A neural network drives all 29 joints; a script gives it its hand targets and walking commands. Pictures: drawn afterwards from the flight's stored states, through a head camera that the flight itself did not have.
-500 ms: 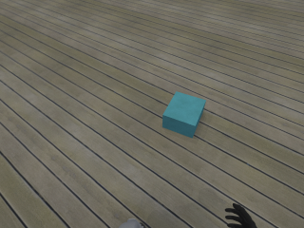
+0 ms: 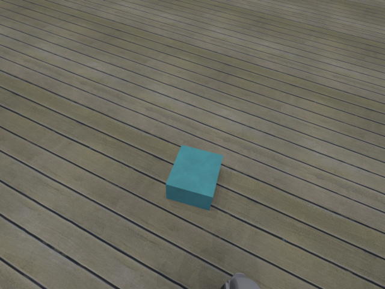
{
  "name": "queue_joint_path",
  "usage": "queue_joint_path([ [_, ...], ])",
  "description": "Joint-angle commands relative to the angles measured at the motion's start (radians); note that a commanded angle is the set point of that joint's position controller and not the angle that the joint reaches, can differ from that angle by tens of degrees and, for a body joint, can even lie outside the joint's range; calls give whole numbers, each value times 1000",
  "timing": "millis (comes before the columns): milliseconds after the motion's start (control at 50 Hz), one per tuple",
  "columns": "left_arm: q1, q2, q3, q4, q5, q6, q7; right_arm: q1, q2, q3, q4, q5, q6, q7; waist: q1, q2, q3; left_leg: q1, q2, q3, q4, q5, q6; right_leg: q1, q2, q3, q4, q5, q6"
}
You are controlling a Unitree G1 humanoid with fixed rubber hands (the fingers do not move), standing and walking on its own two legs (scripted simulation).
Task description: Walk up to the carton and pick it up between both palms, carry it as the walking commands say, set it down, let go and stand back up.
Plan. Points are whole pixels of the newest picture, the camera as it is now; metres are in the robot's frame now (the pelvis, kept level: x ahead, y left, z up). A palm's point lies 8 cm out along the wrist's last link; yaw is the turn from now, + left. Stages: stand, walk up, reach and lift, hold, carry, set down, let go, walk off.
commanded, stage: walk up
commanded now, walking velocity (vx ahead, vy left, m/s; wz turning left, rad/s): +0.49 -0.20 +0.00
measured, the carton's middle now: (195, 176) +0.82 -0.09 -0.71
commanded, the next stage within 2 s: none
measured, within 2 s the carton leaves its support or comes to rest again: neither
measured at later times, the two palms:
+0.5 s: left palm out of the picture +0.15 +0.18 -0.13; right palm (285, 199) +0.39 -0.28 -0.14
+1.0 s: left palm (118, 202) +0.40 +0.20 -0.16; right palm (290, 218) +0.32 -0.27 -0.13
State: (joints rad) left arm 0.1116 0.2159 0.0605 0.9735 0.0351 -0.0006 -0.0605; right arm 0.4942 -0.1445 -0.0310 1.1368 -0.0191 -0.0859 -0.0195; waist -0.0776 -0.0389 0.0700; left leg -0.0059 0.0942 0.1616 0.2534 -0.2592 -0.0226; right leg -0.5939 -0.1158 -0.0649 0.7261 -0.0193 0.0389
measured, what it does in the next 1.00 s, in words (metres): walks ahead: right foot, then left foot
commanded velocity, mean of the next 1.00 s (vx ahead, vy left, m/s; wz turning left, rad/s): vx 0.27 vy -0.08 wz -0.01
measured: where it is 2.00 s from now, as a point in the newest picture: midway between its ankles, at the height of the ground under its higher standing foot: (199, 275)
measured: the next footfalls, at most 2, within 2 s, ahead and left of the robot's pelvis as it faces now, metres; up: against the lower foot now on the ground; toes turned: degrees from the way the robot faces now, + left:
right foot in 0.14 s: +0.23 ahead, -0.20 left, +0.00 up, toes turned -8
left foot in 0.60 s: +0.45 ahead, +0.08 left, +0.00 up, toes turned +8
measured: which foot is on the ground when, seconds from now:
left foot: down 0.00-0.14, up 0.16-0.58, down 0.60-1.00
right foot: up 0.00-0.12, down 0.14-0.60, up 0.62-1.00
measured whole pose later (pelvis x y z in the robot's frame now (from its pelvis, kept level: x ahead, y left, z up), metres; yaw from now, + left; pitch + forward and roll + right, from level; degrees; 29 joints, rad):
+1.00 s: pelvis +0.35 -0.04 +0.00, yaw -2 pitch +0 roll -3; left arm 0.20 0.21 0.06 1.06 0.02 0.05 0.01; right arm 0.30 -0.16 -0.04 1.07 -0.04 -0.01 -0.03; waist -0.04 -0.02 0.07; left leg -0.28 0.13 0.14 0.42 -0.13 0.00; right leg -0.35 -0.04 -0.06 0.76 -0.36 0.06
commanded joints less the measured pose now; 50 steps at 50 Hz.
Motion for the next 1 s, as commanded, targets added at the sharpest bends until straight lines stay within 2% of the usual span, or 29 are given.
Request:
queue_joint_path([
  [0,-65,2,-8,-66,-11,-24,-4,22,-162,-31,-28,-4,-6,-10,19,233,51,-33,219,-90,-79,288,92,47,-5,-11,-148,-26,0],
  [60,-75,20,-3,-74,-12,-32,-1,26,-209,-49,-18,-16,2,-14,21,220,49,-20,262,-92,-10,306,102,96,-7,-20,-196,-129,-1],
  [100,112,79,6,-8,-6,-56,20,-25,-217,-50,-24,-11,6,0,124,153,-110,-95,166,2,303,440,74,420,29,-87,-305,-135,-54],
  [120,331,183,41,69,5,-81,43,-7,-120,-23,-36,-21,2,18,215,-75,-254,-348,84,7,619,98,34,723,-110,103,-302,-186,-105],
  [140,475,287,68,94,18,-89,50,-2,-45,-5,-98,1,2,20,231,-320,-299,-588,-35,-59,928,-301,13,883,-332,506,-409,-214,-162],
  [160,442,280,52,98,-1,-80,57,-7,-63,-9,-102,7,-5,16,200,-254,-340,-648,5,-143,1038,-317,28,914,-365,587,-441,-113,-216],
  [180,365,222,41,85,3,-81,60,-70,-92,-20,-93,6,1,16,162,-101,-271,-630,45,-181,1029,-247,36,804,-305,467,-419,-29,-196],
  [200,304,168,26,76,1,-88,62,-136,-109,-32,-112,7,5,19,141,-44,-175,-639,47,-181,1020,-175,38,710,-262,388,-427,83,-173],
  [220,266,117,17,72,-2,-94,62,-158,-127,-35,-123,9,9,21,114,-90,-101,-618,57,-154,977,-127,33,627,-234,305,-432,225,-178],
  [260,253,58,-3,66,-8,-99,68,-130,-88,-30,-118,-1,40,23,58,-80,-75,-506,45,-135,867,-101,21,498,-182,177,-422,387,-157],
  [320,288,57,-4,68,-2,-113,69,-162,-75,-32,-126,-10,74,31,81,-113,-55,-544,26,-114,811,-26,12,507,-222,163,-439,474,-179],
  [340,329,81,4,78,-5,-108,74,-223,-92,-39,-140,-9,83,34,99,-47,-44,-593,33,-115,811,-26,-2,530,-248,176,-429,575,-184],
  [380,309,90,9,81,-7,-107,73,-264,-103,-36,-169,-3,88,44,90,-169,-61,-575,31,-131,696,23,-7,538,-203,86,-440,474,-183],
  [400,254,75,2,72,-11,-96,76,-312,-104,-23,-184,-3,80,53,78,-225,-70,-491,17,-117,571,63,-9,490,-130,-8,-445,314,-168],
  [460,322,54,-3,89,-5,-82,73,-400,-77,-14,-200,3,71,47,110,-185,0,-402,-35,-31,416,129,3,402,-106,-15,-457,142,-156],
  [520,353,63,6,111,-11,-67,73,-287,-106,-24,-165,5,42,32,76,-98,-21,-214,-37,-13,237,146,6,371,-92,-7,-309,67,-128],
  [540,382,32,-1,136,-18,-67,74,-210,-147,-41,-135,0,32,25,44,-35,-65,-84,-11,-18,220,179,19,332,-59,-42,-206,14,-100],
  [560,408,11,-9,130,-22,-63,73,-143,-209,-62,-114,-10,24,18,17,119,-132,40,119,-140,188,222,46,231,1,-67,-56,-195,-74],
  [580,433,-12,-5,115,-17,-49,70,-51,-294,-80,-93,-22,23,11,10,277,-187,105,373,-497,52,266,103,102,71,-49,198,-564,-34],
  [600,453,45,30,110,-16,-23,70,-5,-361,-94,-104,-2,43,-5,-9,269,-234,101,512,-690,-28,221,158,74,69,55,356,-614,-20],
  [640,352,47,32,104,-9,-3,64,-145,-263,-70,-130,8,45,-14,37,163,-112,-93,386,-534,-46,152,138,99,21,123,433,-447,-33],
  [680,407,-10,9,146,-8,3,59,-258,-148,-39,-134,2,30,-7,107,207,-42,-306,281,-315,-79,64,100,214,-3,103,375,-356,-29],
  [720,404,-28,20,142,-2,17,59,-221,-107,-30,-111,-2,30,-7,117,173,-34,-315,263,-319,-105,27,72,239,27,74,322,-302,-24],
  [780,330,-21,9,128,1,33,57,-178,-137,-29,-92,-3,22,-17,110,170,-60,-229,248,-236,-65,227,76,202,38,71,249,-238,2],
  [800,297,-17,17,130,2,38,58,-169,-156,-24,-94,-1,25,-25,106,160,-34,-203,288,-216,4,614,104,170,39,75,257,-277,21],
  [840,234,-40,-16,100,-19,32,74,-209,-131,-14,-104,-4,22,-13,92,257,-87,-186,188,-80,73,786,114,264,61,37,90,-299,24],
  [880,207,-9,-20,86,-26,35,80,-197,-159,-22,-100,-14,45,-9,71,331,-108,-196,178,-78,37,564,137,304,82,-21,28,-286,21],
  [940,156,49,8,61,-16,60,75,-115,-241,-53,-93,-21,84,-26,50,239,-74,-169,320,-270,37,461,178,208,60,8,58,-374,20],
  [980,135,41,6,38,-17,65,67,-120,-257,-65,-94,-24,101,-37,50,212,-85,-180,350,-311,18,285,183,188,47,29,52,-397,3],
])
